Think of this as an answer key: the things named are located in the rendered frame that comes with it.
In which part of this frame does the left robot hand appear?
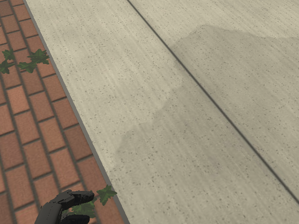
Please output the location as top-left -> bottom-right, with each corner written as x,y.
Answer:
35,189 -> 99,224

